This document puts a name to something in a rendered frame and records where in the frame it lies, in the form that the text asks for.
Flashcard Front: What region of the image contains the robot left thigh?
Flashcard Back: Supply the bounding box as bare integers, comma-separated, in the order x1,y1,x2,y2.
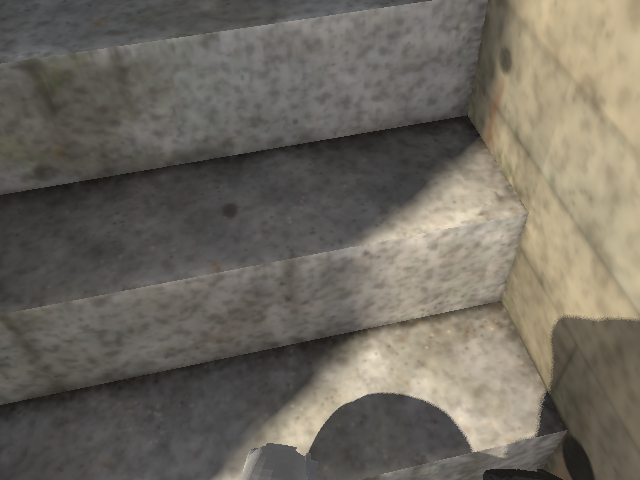
240,443,318,480

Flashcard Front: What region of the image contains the robot left shin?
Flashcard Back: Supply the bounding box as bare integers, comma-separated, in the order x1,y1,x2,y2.
242,448,258,474

